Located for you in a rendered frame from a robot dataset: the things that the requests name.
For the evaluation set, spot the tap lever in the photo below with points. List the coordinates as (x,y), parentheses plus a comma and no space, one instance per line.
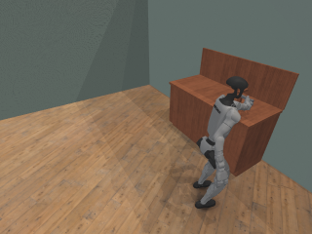
(244,97)

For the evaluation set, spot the left robot shin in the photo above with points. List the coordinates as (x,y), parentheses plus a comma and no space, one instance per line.
(206,172)

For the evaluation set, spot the left robot forearm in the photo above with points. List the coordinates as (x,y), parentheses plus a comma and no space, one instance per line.
(245,106)

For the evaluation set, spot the counter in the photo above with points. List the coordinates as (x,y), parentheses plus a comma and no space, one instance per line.
(192,100)

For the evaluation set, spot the robot left hand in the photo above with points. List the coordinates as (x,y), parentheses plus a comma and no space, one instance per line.
(248,100)

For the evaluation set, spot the humanoid robot torso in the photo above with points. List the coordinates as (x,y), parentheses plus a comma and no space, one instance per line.
(217,117)

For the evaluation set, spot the robot right hand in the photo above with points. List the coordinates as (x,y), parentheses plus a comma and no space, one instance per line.
(221,176)

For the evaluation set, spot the right robot forearm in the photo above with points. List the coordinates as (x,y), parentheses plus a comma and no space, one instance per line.
(218,153)

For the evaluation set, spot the right robot upper arm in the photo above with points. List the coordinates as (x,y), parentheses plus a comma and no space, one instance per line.
(232,117)

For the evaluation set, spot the left robot upper arm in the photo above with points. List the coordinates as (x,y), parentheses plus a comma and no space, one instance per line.
(237,103)

